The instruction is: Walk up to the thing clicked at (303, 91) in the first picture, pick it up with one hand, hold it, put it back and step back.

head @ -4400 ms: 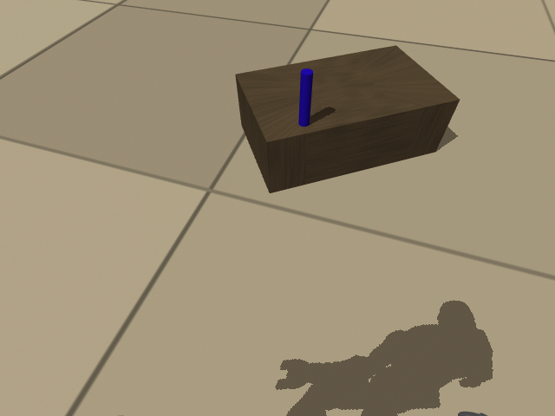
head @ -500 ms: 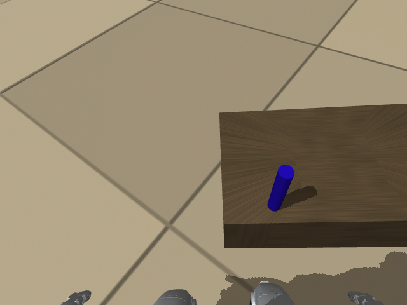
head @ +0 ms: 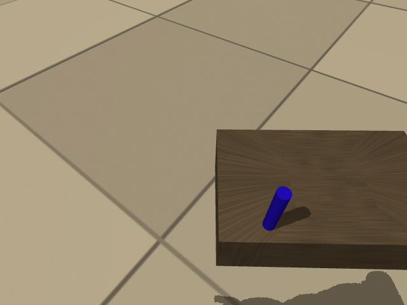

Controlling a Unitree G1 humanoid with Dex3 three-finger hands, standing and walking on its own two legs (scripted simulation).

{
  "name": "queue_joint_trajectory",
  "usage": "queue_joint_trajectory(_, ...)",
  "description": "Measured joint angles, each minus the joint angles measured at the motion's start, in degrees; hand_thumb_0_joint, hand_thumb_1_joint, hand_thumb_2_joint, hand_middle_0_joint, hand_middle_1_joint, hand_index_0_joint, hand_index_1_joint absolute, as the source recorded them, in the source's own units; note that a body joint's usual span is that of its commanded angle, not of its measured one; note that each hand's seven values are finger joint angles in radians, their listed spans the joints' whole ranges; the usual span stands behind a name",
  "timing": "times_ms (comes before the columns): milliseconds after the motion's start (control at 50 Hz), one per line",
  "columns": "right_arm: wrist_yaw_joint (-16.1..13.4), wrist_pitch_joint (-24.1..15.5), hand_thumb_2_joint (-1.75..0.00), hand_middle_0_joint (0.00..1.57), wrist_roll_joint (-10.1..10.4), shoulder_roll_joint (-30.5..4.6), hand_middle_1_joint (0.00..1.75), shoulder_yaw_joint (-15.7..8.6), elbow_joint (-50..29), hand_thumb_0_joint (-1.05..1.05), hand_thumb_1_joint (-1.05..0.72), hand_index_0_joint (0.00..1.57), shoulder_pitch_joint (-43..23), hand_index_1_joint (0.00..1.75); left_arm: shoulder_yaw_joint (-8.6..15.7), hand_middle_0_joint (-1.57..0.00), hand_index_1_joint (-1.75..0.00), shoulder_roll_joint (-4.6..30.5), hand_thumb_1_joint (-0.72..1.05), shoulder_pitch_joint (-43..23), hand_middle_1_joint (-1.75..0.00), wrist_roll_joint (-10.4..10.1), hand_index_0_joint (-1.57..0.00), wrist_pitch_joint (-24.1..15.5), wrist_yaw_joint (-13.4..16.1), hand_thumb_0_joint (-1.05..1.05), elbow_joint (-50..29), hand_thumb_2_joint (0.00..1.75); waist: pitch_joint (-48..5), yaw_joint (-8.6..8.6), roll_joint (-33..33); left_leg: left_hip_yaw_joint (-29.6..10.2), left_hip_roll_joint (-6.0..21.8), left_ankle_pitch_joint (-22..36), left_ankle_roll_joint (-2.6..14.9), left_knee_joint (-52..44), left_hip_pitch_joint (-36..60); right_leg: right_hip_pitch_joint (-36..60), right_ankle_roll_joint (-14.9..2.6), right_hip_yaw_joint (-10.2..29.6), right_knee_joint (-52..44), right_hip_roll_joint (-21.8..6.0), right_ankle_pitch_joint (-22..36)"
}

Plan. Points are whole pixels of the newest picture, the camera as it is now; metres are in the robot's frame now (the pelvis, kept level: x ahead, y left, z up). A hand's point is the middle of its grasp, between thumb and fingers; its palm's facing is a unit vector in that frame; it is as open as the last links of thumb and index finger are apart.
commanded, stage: walk up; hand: right
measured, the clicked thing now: (275, 210) +0.44 -0.22 -0.32
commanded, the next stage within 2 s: stand in 1.12 s
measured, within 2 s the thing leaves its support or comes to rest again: neither
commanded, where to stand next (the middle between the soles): +0.07 +0.00 m, yaw -2 degrees
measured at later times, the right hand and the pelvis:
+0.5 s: hand out of the picture +0.11 -0.26 -0.15, palm faces -0.01 +0.95 -0.33, open 7.4 cm; pelvis +0.02 +0.00 +0.01, yaw +0 degrees
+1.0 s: hand out of the picture +0.09 -0.25 -0.15, palm faces -0.01 +0.95 -0.32, open 7.4 cm; pelvis +0.01 +0.00 +0.01, yaw +0 degrees
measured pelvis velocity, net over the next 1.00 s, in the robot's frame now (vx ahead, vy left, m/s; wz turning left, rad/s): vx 0.01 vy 0.00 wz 0.00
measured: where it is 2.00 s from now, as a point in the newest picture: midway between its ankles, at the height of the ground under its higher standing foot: outside the picture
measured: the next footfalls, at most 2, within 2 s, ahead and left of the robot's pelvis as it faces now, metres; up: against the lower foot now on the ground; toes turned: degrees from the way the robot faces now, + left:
none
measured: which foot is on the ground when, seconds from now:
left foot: down 0.00-1.00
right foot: down 0.00-1.00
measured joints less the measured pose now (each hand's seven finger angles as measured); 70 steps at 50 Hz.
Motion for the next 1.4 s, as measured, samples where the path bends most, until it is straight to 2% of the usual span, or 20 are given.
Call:
queue_joint_trajectory(280, -0.33, 0.43, -0.90, 0.20, 0.32, 0.46, 0.30, -0.53, 0.23, 0.01, -0.91, 0.20, -4.24, 0.30, -0.07, -0.20, -0.30, -0.71, 0.91, -3.73, -0.30, 0.05, -0.20, -0.08, 0.62, 0.01, 0.59, 0.90, 0.13, -0.07, 0.71, -0.28, -0.48, 1.45, -0.14, -4.93, 3.67, 2.67, 0.06, -0.46, -2.23, -0.54, -0.24)
queue_joint_trajectory(680, -0.22, 0.99, -0.90, 0.20, 0.06, 0.58, 0.30, -0.46, 1.69, 0.01, -0.91, 0.20, -1.57, 0.30, 0.45, -0.20, -0.30, -1.17, 0.91, -3.78, -0.30, 0.54, -0.21, 0.32, 0.59, 0.01, 0.75, 0.90, 0.75, -1.10, 0.35, 0.00, -0.29, 2.81, -0.29, -8.03, 5.75, 4.47, 0.03, -0.35, -4.90, -0.32, 0.96)
queue_joint_trajectory(1120, -0.15, 0.84, -0.90, 0.20, -0.17, 0.99, 0.30, -0.45, 0.77, 0.01, -0.91, 0.20, -0.93, 0.30, 0.59, -0.20, -0.30, -1.26, 0.91, -2.44, -0.30, 0.63, -0.20, 0.54, 0.45, 0.01, 0.25, 0.90, 0.39, -0.65, 0.54, 0.41, -0.41, 2.85, -0.13, -7.99, 5.77, 4.32, 0.14, 0.09, -4.85, -0.38, 1.15)
queue_joint_trajectory(1400, -0.26, 0.59, -0.90, 0.20, -0.02, 0.80, 0.30, -0.19, 0.90, 0.01, -0.91, 0.20, -1.86, 0.30, -0.25, -0.20, -0.30, -0.73, 0.91, -2.19, -0.30, 0.32, -0.20, 0.51, 0.59, 0.01, 0.07, 0.90, 0.72, -0.92, 0.12, -0.06, -0.05, 4.18, -0.74, -9.85, 6.07, 4.52, -0.33, -0.47, -6.08, -0.08, 1.95)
